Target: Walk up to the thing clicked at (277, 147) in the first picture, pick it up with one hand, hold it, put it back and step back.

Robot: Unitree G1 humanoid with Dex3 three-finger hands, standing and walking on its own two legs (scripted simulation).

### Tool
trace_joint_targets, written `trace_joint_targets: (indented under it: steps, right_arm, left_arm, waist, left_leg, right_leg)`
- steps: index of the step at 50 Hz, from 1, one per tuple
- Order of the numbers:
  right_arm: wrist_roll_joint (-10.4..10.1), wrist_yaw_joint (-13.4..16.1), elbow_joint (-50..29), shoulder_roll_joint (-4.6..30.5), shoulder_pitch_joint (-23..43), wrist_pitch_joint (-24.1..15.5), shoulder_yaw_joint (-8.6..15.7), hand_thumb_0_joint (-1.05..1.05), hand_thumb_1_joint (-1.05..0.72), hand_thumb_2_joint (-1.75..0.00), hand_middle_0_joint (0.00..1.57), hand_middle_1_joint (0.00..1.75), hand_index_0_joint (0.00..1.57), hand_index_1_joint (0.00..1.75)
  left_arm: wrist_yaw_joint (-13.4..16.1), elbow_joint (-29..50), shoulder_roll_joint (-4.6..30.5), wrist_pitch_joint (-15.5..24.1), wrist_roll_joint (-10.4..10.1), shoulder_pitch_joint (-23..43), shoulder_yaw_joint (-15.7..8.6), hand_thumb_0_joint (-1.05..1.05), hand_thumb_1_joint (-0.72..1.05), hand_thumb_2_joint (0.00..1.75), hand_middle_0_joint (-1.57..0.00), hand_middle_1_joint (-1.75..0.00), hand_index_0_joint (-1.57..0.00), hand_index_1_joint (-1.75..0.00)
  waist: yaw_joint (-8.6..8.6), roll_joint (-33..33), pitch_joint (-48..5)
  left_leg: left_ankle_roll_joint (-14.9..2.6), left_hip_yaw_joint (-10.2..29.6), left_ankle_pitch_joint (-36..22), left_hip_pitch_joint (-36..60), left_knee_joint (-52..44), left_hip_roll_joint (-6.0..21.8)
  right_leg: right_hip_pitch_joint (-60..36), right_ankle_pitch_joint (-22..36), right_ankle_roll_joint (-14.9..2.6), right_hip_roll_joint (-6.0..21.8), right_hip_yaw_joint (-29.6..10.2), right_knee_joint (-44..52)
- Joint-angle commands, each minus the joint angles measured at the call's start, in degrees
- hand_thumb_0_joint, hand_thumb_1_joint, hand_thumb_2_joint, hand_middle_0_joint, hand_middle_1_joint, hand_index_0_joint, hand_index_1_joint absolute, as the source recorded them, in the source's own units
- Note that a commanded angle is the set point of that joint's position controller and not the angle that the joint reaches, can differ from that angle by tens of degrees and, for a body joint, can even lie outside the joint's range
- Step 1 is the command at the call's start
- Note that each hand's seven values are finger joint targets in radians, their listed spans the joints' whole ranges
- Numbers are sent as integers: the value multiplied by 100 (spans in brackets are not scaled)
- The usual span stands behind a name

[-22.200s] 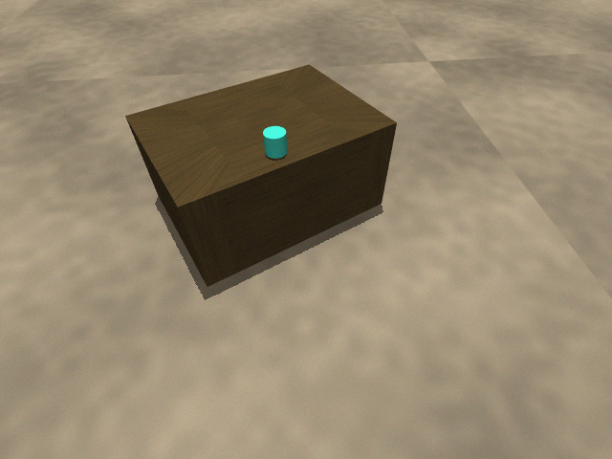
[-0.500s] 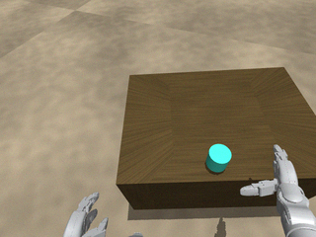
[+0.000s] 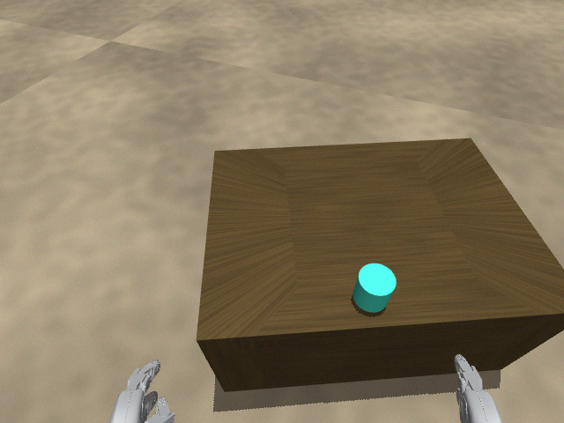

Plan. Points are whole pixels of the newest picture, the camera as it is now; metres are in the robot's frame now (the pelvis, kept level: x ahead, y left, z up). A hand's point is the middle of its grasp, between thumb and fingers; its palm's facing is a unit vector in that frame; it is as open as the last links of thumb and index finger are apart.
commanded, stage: home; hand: right
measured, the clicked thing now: (373, 288) +0.46 -0.18 -0.24
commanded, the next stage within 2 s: stand in 1.86 s
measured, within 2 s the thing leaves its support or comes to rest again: neither
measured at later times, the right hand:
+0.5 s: hand out of the picture +0.16 -0.18 -0.06, palm faces +0.11 +0.95 -0.29, open 17.5 cm
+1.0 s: hand (440, 409) +0.18 -0.20 -0.06, palm faces +0.11 +0.95 -0.28, open 17.5 cm
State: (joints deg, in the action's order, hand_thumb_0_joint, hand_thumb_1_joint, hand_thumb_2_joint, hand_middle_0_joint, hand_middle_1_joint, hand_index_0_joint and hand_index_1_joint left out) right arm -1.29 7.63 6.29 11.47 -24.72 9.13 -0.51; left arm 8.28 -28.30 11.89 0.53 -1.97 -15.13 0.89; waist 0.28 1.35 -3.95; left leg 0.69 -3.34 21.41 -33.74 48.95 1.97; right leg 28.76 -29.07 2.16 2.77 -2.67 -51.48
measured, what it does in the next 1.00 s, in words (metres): stands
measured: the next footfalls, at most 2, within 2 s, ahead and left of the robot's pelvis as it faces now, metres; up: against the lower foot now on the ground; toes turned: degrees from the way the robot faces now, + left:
none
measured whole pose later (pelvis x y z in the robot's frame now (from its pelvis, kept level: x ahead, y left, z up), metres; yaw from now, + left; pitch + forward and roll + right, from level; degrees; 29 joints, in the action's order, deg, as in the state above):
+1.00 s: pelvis +0.01 -0.01 +0.00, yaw +0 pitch +7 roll +2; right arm -0.4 7.7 1.2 12.0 -25.4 14.0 -0.4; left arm 8.4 -30.0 11.9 7.2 -0.6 -14.7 0.8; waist 0.6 1.3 -5.2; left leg 1.6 -3.0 22.3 -34.3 49.6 2.2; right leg 29.7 -30.7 1.5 2.5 -2.4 -53.2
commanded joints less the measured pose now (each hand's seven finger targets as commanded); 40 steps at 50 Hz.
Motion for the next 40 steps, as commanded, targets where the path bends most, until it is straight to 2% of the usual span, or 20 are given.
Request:
trace_joint_targets:
  steps: [1,4,6,7,8,12,13,14,17,18,19,22,23,24,25,29,35,36,39,40]
  right_arm:
    - [65,109,-1250,609,368,-223,337,0,57,-4,5,5,5,5]
    - [82,91,-984,491,158,-154,213,0,56,-5,5,5,5,5]
    - [75,101,-1018,529,144,-134,275,0,57,-4,5,5,5,5]
    - [83,103,-1214,565,211,-152,316,0,56,-4,5,5,5,5]
    - [72,88,-1010,577,138,-131,319,0,59,-3,5,5,5,5]
    - [72,86,-1223,600,198,-126,314,0,57,-4,5,5,5,5]
    - [66,86,-1409,665,271,-143,347,0,57,-4,5,5,5,5]
    - [67,82,-1219,647,176,-124,336,0,57,-4,5,5,5,5]
    - [69,78,-1383,634,291,-132,316,0,56,-5,5,5,5,5]
    - [60,87,-1485,670,342,-145,324,0,56,-5,5,5,5,5]
    - [61,82,-1454,686,325,-133,335,0,55,-5,5,5,5,5]
    - [81,102,-1495,651,230,-90,329,0,56,-5,5,5,5,5]
    - [80,92,-1379,582,140,-78,251,0,57,-4,5,5,5,5]
    - [94,105,-1489,659,114,-67,343,0,55,-5,5,5,5,5]
    - [96,99,-1459,597,89,-52,271,0,55,-5,5,5,5,5]
    - [93,104,-1406,604,128,-3,298,0,56,-5,5,5,5,5]
    - [103,94,-1541,626,82,91,332,0,55,-6,5,5,5,5]
    - [105,83,-1432,579,112,112,275,0,57,-4,5,5,5,5]
    - [118,82,-1394,608,-15,154,369,0,56,-5,5,5,5,5]
    - [110,66,-1531,588,119,152,279,0,56,-5,5,5,5,5]
  left_arm:
    - [62,870,699,508,80,343,-293,0,89,90,-20,-30,-20,-30]
    - [25,804,717,588,96,375,-279,0,90,90,-20,-30,-20,-30]
    - [0,827,689,639,89,428,-256,0,90,90,-20,-30,-20,-30]
    - [-1,927,642,658,89,513,-241,0,90,90,-20,-30,-20,-30]
    - [-10,842,697,675,91,466,-258,0,90,90,-20,-30,-20,-30]
    - [-11,844,713,766,92,464,-259,0,90,90,-20,-30,-20,-30]
    - [-11,906,692,779,93,514,-234,0,90,90,-20,-30,-20,-30]
    - [-10,805,695,794,93,429,-233,0,90,90,-20,-30,-20,-30]
    - [28,852,681,846,106,443,-234,0,90,90,-20,-30,-20,-30]
    - [29,852,661,863,105,474,-209,0,90,90,-20,-30,-20,-30]
    - [44,865,657,882,112,497,-204,0,90,90,-20,-30,-20,-30]
    - [71,759,702,933,123,388,-253,0,90,90,-20,-30,-20,-30]
    - [63,692,691,941,132,366,-246,0,90,90,-20,-30,-20,-30]
    - [78,749,702,953,125,378,-268,0,90,90,-20,-30,-20,-30]
    - [81,769,680,960,126,438,-256,0,90,90,-20,-30,-20,-30]
    - [86,703,682,969,130,407,-257,0,90,90,-20,-30,-20,-30]
    - [60,684,708,968,150,366,-285,0,90,90,-20,-30,-20,-30]
    - [65,656,723,960,148,354,-289,0,90,90,-20,-30,-20,-30]
    - [67,706,717,964,149,372,-303,0,90,90,-20,-30,-20,-30]
    - [59,715,698,960,149,388,-284,0,90,90,-20,-30,-20,-30]
  waist:
    - [71,11,-679]
    - [66,-65,-396]
    - [26,-102,-281]
    - [12,-134,-465]
    - [43,-215,-218]
    - [71,-100,-351]
    - [18,-50,-416]
    - [41,-46,-279]
    - [112,-205,-561]
    - [60,-65,-428]
    - [101,-106,-442]
    - [82,-38,-628]
    - [73,-3,-484]
    - [55,-78,-690]
    - [53,-114,-731]
    - [61,-126,-575]
    - [24,108,-768]
    - [66,95,-677]
    - [39,-92,-774]
    - [57,78,-704]
  left_leg:
    - [-48,-43,-702,896,-839,-135]
    - [-43,-104,-560,801,-853,-149]
    - [-38,-115,-319,748,-893,-158]
    - [-42,-76,-216,794,-924,-158]
    - [-20,-87,-18,707,-992,-154]
    - [-36,-94,-54,658,-930,-163]
    - [-38,-55,-25,741,-934,-148]
    - [-32,-64,-28,663,-921,-142]
    - [-15,0,-62,764,-933,-133]
    - [-14,42,68,729,-973,-110]
    - [-8,75,160,710,-994,-101]
    - [-28,-33,-210,747,-867,-148]
    - [-28,-57,-231,747,-843,-147]
    - [-33,-75,-420,808,-783,-160]
    - [-29,-62,-508,852,-773,-162]
    - [-33,-94,-709,825,-725,-167]
    - [-75,-138,-1116,889,-544,-188]
    - [-69,-147,-1048,849,-558,-199]
    - [-49,-132,-1128,935,-585,-194]
    - [-53,-124,-1110,916,-588,-180]
  right_leg:
    - [181,1118,-279,-272,328,878]
    - [336,1008,-261,-269,314,938]
    - [432,758,-272,-270,316,975]
    - [404,679,-283,-288,338,948]
    - [538,462,-301,-293,349,995]
    - [494,495,-292,-283,317,994]
    - [488,464,-286,-293,337,974]
    - [521,457,-288,-290,333,967]
    - [447,493,-315,-299,354,867]
    - [510,373,-304,-311,380,871]
    - [525,312,-311,-307,375,852]
    - [425,616,-298,-290,335,870]
    - [470,633,-281,-288,332,885]
    - [370,847,-280,-276,302,849]
    - [358,930,-275,-271,316,817]
    - [370,1160,-243,-255,294,807]
    - [222,1799,-153,-212,241,788]
    - [224,1740,-150,-201,236,822]
    - [250,1725,-177,-224,262,768]
    - [258,1707,-163,-228,276,788]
